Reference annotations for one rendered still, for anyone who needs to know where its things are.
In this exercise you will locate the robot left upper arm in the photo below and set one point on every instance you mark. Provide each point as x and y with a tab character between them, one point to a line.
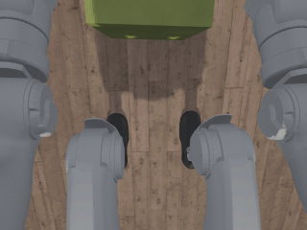
27	114

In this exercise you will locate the robot right thigh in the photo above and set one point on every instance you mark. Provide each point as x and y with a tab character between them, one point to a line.
232	200

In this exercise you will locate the right robot forearm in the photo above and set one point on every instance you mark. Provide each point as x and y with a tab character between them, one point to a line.
280	30

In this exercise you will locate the carton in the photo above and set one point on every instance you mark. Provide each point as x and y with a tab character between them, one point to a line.
150	19

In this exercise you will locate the left robot forearm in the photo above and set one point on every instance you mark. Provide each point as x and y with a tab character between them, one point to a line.
25	27

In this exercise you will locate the robot left foot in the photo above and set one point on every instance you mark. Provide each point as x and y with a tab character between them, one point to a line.
120	122

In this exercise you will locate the robot right upper arm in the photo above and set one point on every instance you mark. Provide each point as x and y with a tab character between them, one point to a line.
283	117

